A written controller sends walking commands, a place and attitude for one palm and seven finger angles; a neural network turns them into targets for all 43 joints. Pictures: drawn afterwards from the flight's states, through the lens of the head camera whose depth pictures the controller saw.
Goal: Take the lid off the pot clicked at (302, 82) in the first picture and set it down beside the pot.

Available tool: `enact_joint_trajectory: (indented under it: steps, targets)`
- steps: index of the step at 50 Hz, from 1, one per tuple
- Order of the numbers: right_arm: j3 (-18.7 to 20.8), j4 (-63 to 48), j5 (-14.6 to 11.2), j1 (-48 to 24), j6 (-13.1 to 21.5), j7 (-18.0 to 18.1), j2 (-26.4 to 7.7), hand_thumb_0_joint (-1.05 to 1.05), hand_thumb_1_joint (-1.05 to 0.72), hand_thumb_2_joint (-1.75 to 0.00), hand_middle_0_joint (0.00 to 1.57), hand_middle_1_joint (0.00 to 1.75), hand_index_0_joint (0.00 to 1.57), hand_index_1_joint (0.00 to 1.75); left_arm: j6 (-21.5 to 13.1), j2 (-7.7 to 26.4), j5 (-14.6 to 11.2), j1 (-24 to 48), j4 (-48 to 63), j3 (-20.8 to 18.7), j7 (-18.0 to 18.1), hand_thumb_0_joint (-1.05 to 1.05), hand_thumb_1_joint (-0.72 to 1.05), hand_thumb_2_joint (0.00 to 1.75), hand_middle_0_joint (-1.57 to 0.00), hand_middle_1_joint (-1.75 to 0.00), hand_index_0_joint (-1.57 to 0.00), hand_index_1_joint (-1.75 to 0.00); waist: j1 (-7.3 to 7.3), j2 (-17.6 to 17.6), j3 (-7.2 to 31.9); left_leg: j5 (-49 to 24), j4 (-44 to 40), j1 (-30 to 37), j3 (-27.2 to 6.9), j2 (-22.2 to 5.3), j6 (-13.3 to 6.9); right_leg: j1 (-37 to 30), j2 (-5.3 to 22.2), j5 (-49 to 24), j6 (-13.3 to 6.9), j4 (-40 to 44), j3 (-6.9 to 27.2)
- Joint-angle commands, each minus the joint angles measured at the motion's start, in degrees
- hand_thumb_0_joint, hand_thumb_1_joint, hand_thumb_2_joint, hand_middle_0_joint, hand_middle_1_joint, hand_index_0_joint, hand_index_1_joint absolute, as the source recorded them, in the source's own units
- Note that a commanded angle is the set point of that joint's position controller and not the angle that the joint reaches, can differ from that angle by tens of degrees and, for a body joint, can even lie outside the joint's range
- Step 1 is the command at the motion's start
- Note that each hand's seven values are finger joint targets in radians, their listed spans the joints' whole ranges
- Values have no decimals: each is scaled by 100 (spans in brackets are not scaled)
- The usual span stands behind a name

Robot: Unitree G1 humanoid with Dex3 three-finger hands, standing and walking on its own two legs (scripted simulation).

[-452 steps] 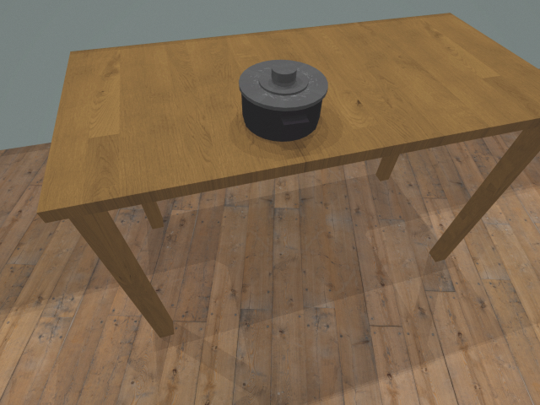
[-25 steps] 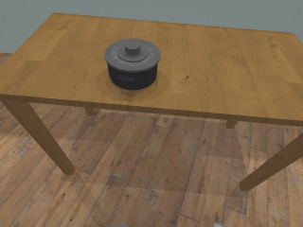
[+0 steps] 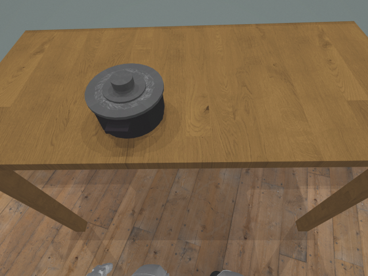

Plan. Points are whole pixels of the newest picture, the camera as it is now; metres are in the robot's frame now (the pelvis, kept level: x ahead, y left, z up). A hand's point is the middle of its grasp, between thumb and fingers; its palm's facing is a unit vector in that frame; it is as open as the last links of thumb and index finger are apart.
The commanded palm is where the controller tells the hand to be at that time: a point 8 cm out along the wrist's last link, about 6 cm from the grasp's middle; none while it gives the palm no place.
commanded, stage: come to a stop and stand still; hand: left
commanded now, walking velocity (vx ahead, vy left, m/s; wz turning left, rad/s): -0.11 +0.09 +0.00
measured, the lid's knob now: (122, 80) +0.50 +0.17 +0.13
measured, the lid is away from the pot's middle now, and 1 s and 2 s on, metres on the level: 0.00 0.00 0.00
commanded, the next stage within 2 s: look again from close up in 1.08 s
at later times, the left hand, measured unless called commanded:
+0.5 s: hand out of the picture -0.05 +0.29 -0.18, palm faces +0.04 -0.96 -0.27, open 7.4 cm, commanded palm none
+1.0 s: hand out of the picture -0.08 +0.32 -0.17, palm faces +0.01 -0.98 -0.19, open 7.3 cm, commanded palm none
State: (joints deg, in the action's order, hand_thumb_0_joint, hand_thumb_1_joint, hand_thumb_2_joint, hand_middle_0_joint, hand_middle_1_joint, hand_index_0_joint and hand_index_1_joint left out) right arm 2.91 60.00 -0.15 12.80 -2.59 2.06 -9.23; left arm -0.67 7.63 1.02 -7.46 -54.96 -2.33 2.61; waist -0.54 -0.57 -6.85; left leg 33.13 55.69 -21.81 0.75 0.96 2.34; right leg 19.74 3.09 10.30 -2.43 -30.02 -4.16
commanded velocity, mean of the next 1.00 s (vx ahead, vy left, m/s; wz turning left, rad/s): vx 0.00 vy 0.00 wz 0.00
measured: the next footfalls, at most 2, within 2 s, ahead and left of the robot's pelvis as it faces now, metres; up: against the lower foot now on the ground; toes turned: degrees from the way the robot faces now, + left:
left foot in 0.22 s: -0.03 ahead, +0.19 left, +0.00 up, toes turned +0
right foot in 0.40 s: -0.02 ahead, -0.01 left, +0.00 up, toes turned +1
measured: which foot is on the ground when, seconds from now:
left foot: up 0.00-0.20, down 0.22-1.00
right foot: down 0.00-0.22, up 0.24-0.38, down 0.40-1.00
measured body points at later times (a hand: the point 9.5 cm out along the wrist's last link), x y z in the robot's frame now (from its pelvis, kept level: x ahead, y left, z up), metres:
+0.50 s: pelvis -0.07 +0.09 -0.02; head -0.09 +0.08 +0.43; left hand -0.06 +0.34 -0.16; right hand +0.02 -0.14 -0.15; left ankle -0.04 +0.17 -0.73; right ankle -0.01 -0.03 -0.74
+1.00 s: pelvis -0.11 +0.14 +0.00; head -0.12 +0.15 +0.45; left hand -0.08 +0.37 -0.16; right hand -0.11 -0.08 -0.15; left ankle -0.07 +0.19 -0.74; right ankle -0.06 +0.00 -0.73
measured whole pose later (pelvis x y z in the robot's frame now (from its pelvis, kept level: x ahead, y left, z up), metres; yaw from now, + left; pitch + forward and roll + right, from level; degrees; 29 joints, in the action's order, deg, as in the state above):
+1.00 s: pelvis -0.11 +0.14 +0.00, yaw -2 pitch -2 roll -1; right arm 0.7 58.9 0.8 18.6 -0.9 1.3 -7.7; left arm 1.0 9.5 1.0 -16.8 -57.5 -0.8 1.8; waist -0.4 0.4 -1.1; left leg 10.9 25.7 -13.0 4.4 5.1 -6.6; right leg 15.3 1.3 11.6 -1.4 -27.5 1.9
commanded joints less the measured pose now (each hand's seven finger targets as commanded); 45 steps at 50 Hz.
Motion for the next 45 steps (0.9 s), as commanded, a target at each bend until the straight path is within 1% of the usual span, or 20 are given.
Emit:
enact_joint_trajectory:
  steps: [1, 6, 7, 8, 9, 11, 12, 14, 18, 19, 21, 22, 23, 26, 27, 29, 31, 33, 38, 45]
  targets:
    - [144, -359, 43, 371, -46, -27, -343, 0, -90, -90, 20, 30, 20, 30, 85, 1291, 70, -582, 274, -351, 105, 0, 90, 90, -20, -30, -20, -30, 172, 764, 1259, -302, 423, -303, -228, -75, 89, -1224, 1668, -4084, -1109, 687, 1258]
    - [146, -472, 40, 423, 32, -104, -339, 0, -90, -90, 20, 30, 20, 30, 153, 1392, 129, -360, 442, -369, 24, 0, 90, 90, -20, -30, -20, -30, 113, 1142, 1194, -684, -929, 279, 22, -39, 20, -739, 1364, -1702, -837, 932, 1282]
    - [240, -882, -12, 773, 189, -131, -786, 0, -90, -90, 20, 30, 20, 30, 111, 1681, 106, -399, 542, -304, 237, 0, 90, 90, -20, -30, -20, -30, -297, 304, 2669, -454, -1409, 515, 361, 35, 127, -2155, 1589, -3371, -677, 257, 1691]
    - [204, -894, -49, 540, 172, -113, -507, 0, -90, -90, 20, 30, 20, 30, 183, 1729, 26, -323, 579, -303, 255, 0, 90, 90, -20, -30, -20, -30, -217, -29, 2439, -1213, -2489, 966, 326, 3, 139, -1833, 1626, -2916, -666, -381, 1391]
    - [174, -1040, 39, 319, 238, -83, -537, 0, -90, -90, 20, 30, 20, 30, 257, 1480, -20, -569, 599, -221, 264, 0, 90, 90, -20, -30, -20, -30, -104, -256, 2150, -1759, -3165, 1165, 286, -73, 8, -1041, 1116, -1345, -356, -687, 994]
    - [298, -1337, 181, -87, 180, -62, -1344, 0, -90, -90, 20, 30, 20, 30, 421, 923, -38, -571, 616, -91, 128, 0, 90, 90, -20, -30, -20, -30, 3, -1534, 731, -1333, -3877, 90, -1528, -1509, -787, 317, -138, 1648, 261, -1453, 28]
    - [279, -1481, 222, -500, 116, -83, -1399, 0, -90, -90, 20, 30, 20, 30, 459, 845, -51, -720, 606, -101, 83, 0, 90, 90, -20, -30, -20, -30, 200, -1001, 62, -934, -4135, -815, -1362, -1648, -1117, 158, -217, 1541, 178, -1955, 244]
    - [187, -1528, 212, -825, 103, -123, -1158, 0, -90, -90, 20, 30, 20, 30, 495, 837, 43, -851, 494, -82, 29, 0, 90, 90, -20, -30, -20, -30, 280, -836, -354, 67, -4239, -1607, -1213, -1224, -957, -179, -248, 1259, 154, -2386, 271]
    - [59, -1482, 174, -572, 85, -123, -983, 0, -90, -90, 20, 30, 20, 30, 319, 892, 53, -1490, 423, -46, -44, 0, 90, 90, -20, -30, -20, -30, 444, -43, -470, 12, -3560, -1152, -970, -1020, -813, -462, -236, 997, 103, -657, 313]
    - [42, -1496, 137, -326, 90, -99, -901, 0, -90, -90, 20, 30, 20, 30, 242, 915, 77, -1529, 468, -22, -37, 0, 90, 90, -20, -30, -20, -30, 345, 358, -408, -127, -3038, -827, -861, -747, -647, -379, -89, 1013, -1, 267, 729]
    - [38, -1462, 61, 124, 42, -101, -726, 0, -90, -90, 20, 30, 20, 30, 116, 1338, 99, -1205, 691, -29, -24, 0, 90, 90, -20, -30, -20, -30, -79, 987, 33, -652, -1712, 138, -118, 51, -259, 657, 1179, 2605, -721, 1524, 2730]
    - [72, -1316, 67, 418, 16, -129, -742, 0, -90, -90, 20, 30, 20, 30, 95, 1450, 80, -804, 814, -60, 3, 0, 90, 90, -20, -30, -20, -30, -242, 1255, 404, -909, -1110, 885, -106, 39, -225, 1213, 1342, 3370, -955, 1923, 2864]
    - [105, -1256, 67, 659, -16, -126, -754, 0, -90, -90, 20, 30, 20, 30, 99, 1444, 95, -499, 925, -108, 42, 0, 90, 90, -20, -30, -20, -30, -337, 1616, 530, -922, -799, 1169, -147, 39, -234, 1465, 1297, 3320, -1009, 1995, 2715]
    - [39, -1009, 76, 1068, 112, -174, -562, 0, -90, -90, 20, 30, 20, 30, 122, 1283, 91, -396, 943, -93, 76, 0, 90, 90, -20, -30, -20, -30, -450, 835, 399, -1245, -2322, 1700, -84, -12, -340, 1570, 822, 2474, -597, 1196, 1789]
    - [-6, -1005, 88, 990, 198, -181, -517, 0, -90, -90, 20, 30, 20, 30, 126, 1175, 71, -668, 872, -47, 55, 0, 90, 90, -20, -30, -20, -30, -305, 281, 366, -1230, -3246, 1570, -161, -86, -386, 1200, 458, 2129, -354, 612, 1433]
    - [10, -1130, 132, 503, 329, -133, -794, 0, -90, -90, 20, 30, 20, 30, 122, 816, 7, -1147, 736, 23, -8, 0, 90, 90, -20, -30, -20, -30, 32, -1371, 313, -1232, -4125, 673, -1605, -1117, -767, 597, -261, 1189, 83, -526, 479]
    - [-39, -1122, 117, 154, 368, -54, -654, 0, -90, -90, 20, 30, 20, 30, 148, 841, 35, -1260, 442, 4, -16, 0, 90, 90, -20, -30, -20, -30, 229, -963, 411, -1744, -4173, 258, -1596, -1196, -958, -16, -168, 1021, 65, -879, 563]
    - [-45, -1058, 100, 200, 370, -18, -692, 0, -90, -90, 20, 30, 20, 30, 145, 737, 19, -1270, 351, 5, -74, 0, 90, 90, -20, -30, -20, -30, 261, -80, 575, -1923, -4020, 340, -1422, -1135, -915, -297, -207, 739, 33, -610, 547]
    - [-102, -701, 73, 542, 420, 2, -524, 0, -90, -90, 20, 30, 20, 30, 78, 723, -3, -1256, 162, 30, -46, 0, 90, 90, -20, -30, -20, -30, 168, -478, 372, -1584, -4059, 507, -1287, -840, -668, -608, 6, 214, -100, 410, 793]
    - [-42, -520, 98, 540, 347, -20, -634, 0, -90, -90, 20, 30, 20, 30, 105, 639, 24, -1217, 26, 48, -59, 0, 90, 90, -20, -30, -20, -30, 135, -192, 125, -50, -4499, 120, -1401, -884, -638, -522, -57, 649, -62, 346, 713]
